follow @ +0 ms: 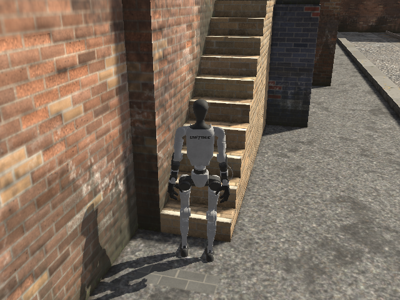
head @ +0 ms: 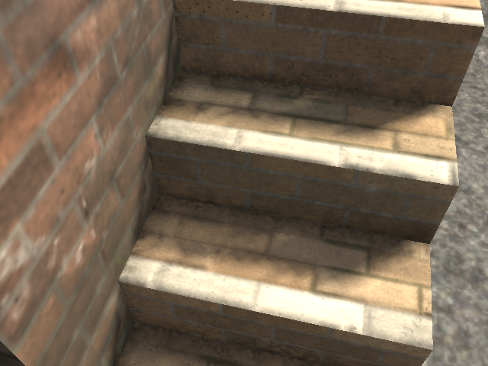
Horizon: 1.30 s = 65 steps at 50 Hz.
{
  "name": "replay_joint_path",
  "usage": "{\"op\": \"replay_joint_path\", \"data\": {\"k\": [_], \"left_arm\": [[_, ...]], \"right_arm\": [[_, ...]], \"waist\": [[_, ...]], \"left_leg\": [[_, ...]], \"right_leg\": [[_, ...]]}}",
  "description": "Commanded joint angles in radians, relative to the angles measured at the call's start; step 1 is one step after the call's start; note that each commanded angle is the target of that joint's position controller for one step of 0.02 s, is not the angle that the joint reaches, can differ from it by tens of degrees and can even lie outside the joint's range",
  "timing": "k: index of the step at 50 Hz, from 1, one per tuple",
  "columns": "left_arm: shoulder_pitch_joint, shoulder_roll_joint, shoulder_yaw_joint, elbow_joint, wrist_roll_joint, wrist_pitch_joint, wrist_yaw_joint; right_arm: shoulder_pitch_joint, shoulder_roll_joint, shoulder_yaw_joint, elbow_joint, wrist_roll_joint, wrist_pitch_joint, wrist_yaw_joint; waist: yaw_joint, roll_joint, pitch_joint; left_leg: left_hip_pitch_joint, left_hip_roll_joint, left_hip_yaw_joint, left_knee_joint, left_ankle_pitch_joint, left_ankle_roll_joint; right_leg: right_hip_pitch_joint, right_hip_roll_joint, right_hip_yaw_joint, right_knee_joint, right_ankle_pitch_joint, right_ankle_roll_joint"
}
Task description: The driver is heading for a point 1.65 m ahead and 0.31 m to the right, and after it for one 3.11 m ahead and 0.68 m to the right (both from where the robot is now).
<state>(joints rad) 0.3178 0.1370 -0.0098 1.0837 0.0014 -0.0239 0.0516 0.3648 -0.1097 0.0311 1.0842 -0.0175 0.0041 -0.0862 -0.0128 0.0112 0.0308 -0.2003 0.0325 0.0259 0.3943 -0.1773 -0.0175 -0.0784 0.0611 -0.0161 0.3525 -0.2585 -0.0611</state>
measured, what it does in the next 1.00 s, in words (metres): walks ahead: right foot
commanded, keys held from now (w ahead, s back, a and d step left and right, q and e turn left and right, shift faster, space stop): no key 0.26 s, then w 0.74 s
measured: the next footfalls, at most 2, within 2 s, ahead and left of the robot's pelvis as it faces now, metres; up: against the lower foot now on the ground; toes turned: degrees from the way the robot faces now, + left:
right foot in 0.80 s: +0.09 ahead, -0.09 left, +0.00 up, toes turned -2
left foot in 1.16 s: +0.27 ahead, +0.16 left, +0.20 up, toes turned +7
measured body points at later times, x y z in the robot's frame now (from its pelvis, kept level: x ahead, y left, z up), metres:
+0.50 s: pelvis +0.02 +0.00 +0.00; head +0.02 +0.00 +0.45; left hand +0.02 +0.22 -0.16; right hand -0.03 -0.21 -0.16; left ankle +0.02 +0.13 -0.74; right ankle -0.04 -0.08 -0.74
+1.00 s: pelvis +0.10 +0.00 +0.00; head +0.13 +0.00 +0.45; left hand +0.07 +0.25 -0.15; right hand +0.23 -0.22 -0.13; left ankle +0.04 +0.11 -0.49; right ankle +0.05 -0.09 -0.74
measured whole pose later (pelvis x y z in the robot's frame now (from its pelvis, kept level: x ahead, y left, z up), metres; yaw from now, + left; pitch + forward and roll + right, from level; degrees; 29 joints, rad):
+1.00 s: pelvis +0.10 +0.00 +0.00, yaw +2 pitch +2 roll +0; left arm 0.39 0.21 0.02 1.03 0.05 -0.07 0.03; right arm 0.18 -0.15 -0.03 0.84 -0.04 -0.01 -0.06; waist 0.01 0.00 0.00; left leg -0.77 0.01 0.05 1.87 -0.54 0.12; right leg -0.11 0.01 -0.08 0.34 -0.27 -0.04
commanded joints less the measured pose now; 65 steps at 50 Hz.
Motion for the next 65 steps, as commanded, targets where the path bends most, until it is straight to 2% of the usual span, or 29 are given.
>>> {"op": "replay_joint_path", "data": {"k": [1,13,16,28,29,32,34,35,37,39,40,41,42,43,44,45,48,52,53,54,56,57,58,59,60,61,62,63,65], "left_arm": [[0.069,0.086,0.015,-0.017,0.006,-0.005,0.000],[0.083,0.082,0.018,-0.020,-0.002,-0.008,-0.002],[0.072,0.068,0.009,-0.021,0.008,-0.010,-0.002],[0.057,0.118,0.039,-0.071,0.001,-0.024,-0.004],[0.022,0.113,0.033,-0.089,-0.013,-0.029,-0.003],[-0.004,0.104,0.023,-0.129,-0.011,-0.054,-0.013],[-0.006,0.097,0.020,-0.136,-0.021,-0.061,-0.026],[-0.015,0.077,0.018,-0.143,-0.012,-0.057,-0.029],[-0.007,0.026,0.000,-0.159,0.004,-0.042,-0.037],[0.033,0.038,0.010,-0.140,0.024,-0.047,-0.029],[0.128,0.080,0.026,-0.116,0.032,-0.046,-0.018],[0.245,0.139,0.042,-0.091,0.028,-0.042,-0.009],[0.255,0.235,0.062,-0.104,0.027,-0.028,-0.002],[0.191,0.234,0.068,-0.111,0.029,-0.021,0.002],[0.166,0.243,0.078,-0.108,0.024,-0.020,-0.001],[0.119,0.244,0.079,-0.110,0.029,-0.025,-0.009],[0.158,0.173,0.054,-0.059,0.053,-0.058,-0.029],[0.150,0.191,0.045,-0.037,0.052,-0.068,-0.016],[0.100,0.222,0.048,-0.065,0.004,-0.055,0.000],[0.110,0.226,0.047,-0.074,0.000,-0.049,0.010],[0.030,0.233,0.041,-0.102,0.017,-0.013,0.025],[-0.040,0.226,0.045,-0.128,-0.014,0.009,0.018],[0.000,0.308,0.077,-0.165,-0.008,0.021,-0.001],[-0.055,0.409,0.109,-0.190,-0.002,0.018,-0.031],[-0.140,0.381,0.090,-0.306,-0.051,0.018,-0.054],[-0.186,0.258,0.052,-0.379,0.003,0.002,-0.075],[-0.121,0.183,0.055,-0.381,0.030,0.000,-0.068],[-0.153,0.152,0.057,-0.417,0.030,0.016,-0.060],[-0.157,0.097,0.053,-0.458,0.098,0.064,-0.042]], "right_arm": [[0.121,-0.066,-0.012,0.006,0.003,-0.006,0.000],[0.110,-0.058,-0.011,-0.002,0.001,-0.006,-0.001],[0.108,-0.050,-0.004,0.005,-0.005,-0.001,-0.002],[0.070,-0.039,-0.012,-0.056,-0.015,-0.048,0.019],[0.049,-0.062,-0.022,-0.080,-0.024,-0.055,0.018],[0.156,-0.121,-0.051,-0.064,-0.010,-0.078,0.011],[0.239,-0.150,-0.066,-0.046,-0.018,-0.067,0.000],[0.210,-0.149,-0.065,-0.054,-0.029,-0.063,0.001],[0.034,-0.124,-0.056,-0.094,-0.038,-0.054,0.004],[-0.036,-0.108,-0.055,-0.118,-0.007,-0.041,0.012],[-0.031,-0.127,-0.063,-0.133,0.017,-0.050,0.018],[-0.054,-0.126,-0.064,-0.168,0.035,-0.063,0.029],[-0.007,-0.069,-0.049,-0.179,0.044,-0.056,0.038],[-0.022,-0.084,-0.059,-0.166,0.000,-0.036,0.035],[-0.081,-0.087,-0.069,-0.187,-0.034,-0.030,0.033],[-0.146,-0.061,-0.069,-0.222,-0.040,-0.027,0.031],[-0.298,-0.027,-0.060,-0.340,-0.022,-0.031,0.024],[-0.470,0.027,-0.019,-0.527,-0.021,-0.033,0.026],[-0.469,-0.064,-0.043,-0.552,-0.053,-0.027,0.027],[-0.506,-0.084,-0.051,-0.581,-0.053,-0.020,0.018],[-0.472,-0.029,-0.016,-0.621,-0.033,-0.020,0.019],[-0.429,0.011,-0.007,-0.636,-0.015,-0.024,0.020],[-0.296,-0.036,-0.037,-0.576,0.014,-0.002,0.004],[-0.075,-0.016,-0.056,-0.520,0.034,0.030,-0.035],[0.076,-0.162,-0.101,-0.497,0.011,0.031,-0.054],[0.120,-0.280,-0.140,-0.471,-0.006,0.034,-0.082],[-0.018,-0.274,-0.129,-0.503,-0.042,0.038,-0.132],[-0.091,-0.289,-0.131,-0.534,-0.078,0.048,-0.158],[-0.218,-0.161,-0.091,-0.455,-0.083,0.036,-0.163]], "waist": [[-0.006,-0.008,0.057],[0.003,0.004,0.049],[0.002,-0.003,0.064],[0.006,-0.061,0.128],[-0.007,-0.036,0.167],[-0.036,0.106,0.010],[-0.065,0.218,-0.076],[-0.053,0.198,-0.041],[0.037,0.105,0.057],[0.083,0.038,0.077],[0.107,0.017,-0.011],[0.140,-0.080,-0.101],[0.128,-0.320,-0.149],[0.105,-0.228,-0.020],[0.105,-0.142,0.073],[0.084,-0.143,0.122],[0.047,-0.071,0.069],[0.032,-0.044,0.082],[0.031,-0.131,0.112],[0.056,-0.151,0.104],[0.003,-0.063,0.040],[-0.035,-0.012,-0.027],[-0.055,0.011,-0.205],[-0.168,-0.127,-0.379],[-0.280,0.133,-0.537],[-0.258,0.404,-0.696],[-0.131,0.282,-0.630],[-0.081,0.208,-0.490],[0.056,0.067,-0.084]], "left_leg": [[0.023,0.088,-0.067,-0.042,0.083,0.035],[0.014,0.091,-0.069,-0.038,0.108,0.038],[0.020,0.080,-0.067,-0.076,-0.014,0.038],[-0.115,-0.008,0.040,0.133,-0.196,0.119],[-0.125,-0.012,0.029,0.128,-0.162,0.129],[0.098,0.070,-0.128,0.046,0.228,0.179],[0.274,0.249,-0.352,-0.093,0.381,0.284],[0.230,0.325,-0.389,-0.127,0.438,0.338],[0.056,0.235,-0.208,-0.105,0.431,0.279],[0.014,0.120,-0.076,0.069,0.563,0.218],[-0.046,0.091,-0.045,0.190,0.514,0.194],[-0.225,0.048,-0.013,0.336,0.184,0.160],[-0.263,-0.039,0.060,0.492,-0.269,0.108],[-0.353,-0.009,0.031,0.766,-0.356,0.096],[-0.517,-0.011,0.033,1.035,-0.367,0.092],[-0.666,-0.005,0.016,1.313,-0.347,0.101],[-0.943,0.015,-0.047,1.613,-0.383,0.148],[-1.040,0.021,-0.022,1.673,-0.492,0.160],[-1.012,0.008,0.028,1.571,-0.636,0.106],[-1.010,0.005,0.055,1.546,-0.704,0.077],[-0.773,0.059,0.110,1.120,-0.560,0.055],[-0.380,0.056,0.100,0.838,-0.328,0.063],[-0.120,-0.074,0.154,0.652,-0.305,0.012],[0.105,-0.056,0.026,0.484,-0.287,0.014],[0.393,0.090,-0.186,0.409,-0.165,0.052],[0.518,0.310,-0.570,0.247,-0.151,0.100],[0.283,0.365,-0.732,0.180,0.024,0.070],[0.055,0.331,-0.657,0.158,-0.123,0.042],[-0.276,0.276,-0.467,0.322,-0.198,0.111]], "right_leg": [[-0.093,-0.153,0.108,-0.074,0.185,-0.003],[-0.080,-0.150,0.100,-0.067,0.219,-0.006],[-0.100,-0.140,0.110,-0.132,0.040,-0.012],[-0.109,-0.187,0.196,-0.107,-0.144,-0.147],[-0.122,-0.179,0.177,-0.051,0.026,-0.151],[-0.159,-0.099,0.032,0.257,0.529,-0.079],[-0.323,-0.035,-0.013,0.486,0.103,-0.015],[-0.354,-0.049,-0.027,0.582,-0.225,0.005],[-0.242,-0.110,-0.002,0.332,-0.268,-0.007],[-0.104,-0.019,-0.065,-0.016,0.051,-0.034],[0.035,-0.044,-0.045,-0.007,0.160,-0.046],[0.237,-0.158,0.083,0.010,0.433,-0.063],[0.207,-0.403,0.387,-0.126,0.430,-0.183],[0.109,-0.468,0.491,-0.163,0.232,-0.300],[0.078,-0.458,0.471,-0.182,0.071,-0.336],[0.057,-0.434,0.413,-0.188,0.061,-0.315],[0.153,-0.398,0.255,-0.145,0.171,-0.184],[0.026,-0.389,0.143,-0.251,0.040,-0.136],[0.009,-0.327,0.077,-0.273,0.264,-0.202],[0.041,-0.331,0.054,-0.294,0.414,-0.236],[-0.016,-0.256,-0.025,-0.338,0.443,-0.200],[-0.195,-0.207,-0.030,-0.341,0.632,-0.208],[-0.136,-0.161,-0.012,-0.178,1.027,-0.238],[-0.064,-0.222,0.010,0.026,1.028,-0.185],[-0.247,-0.109,-0.010,0.357,0.880,-0.089],[-0.355,0.062,0.086,0.763,-0.134,-0.001],[-0.437,0.125,0.299,1.217,-0.138,0.085],[-0.492,0.091,0.256,1.420,-0.062,0.099],[-0.732,0.031,0.205,1.652,0.018,0.072]]}}
Velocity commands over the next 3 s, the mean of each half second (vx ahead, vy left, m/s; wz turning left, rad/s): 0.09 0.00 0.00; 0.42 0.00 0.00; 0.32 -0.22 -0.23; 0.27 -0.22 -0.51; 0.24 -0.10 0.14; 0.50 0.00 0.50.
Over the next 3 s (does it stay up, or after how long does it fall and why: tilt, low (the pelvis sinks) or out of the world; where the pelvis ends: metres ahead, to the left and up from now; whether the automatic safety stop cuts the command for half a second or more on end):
stays up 0.47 -0.08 0.28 its command is cut before an obstacle after 1.1 s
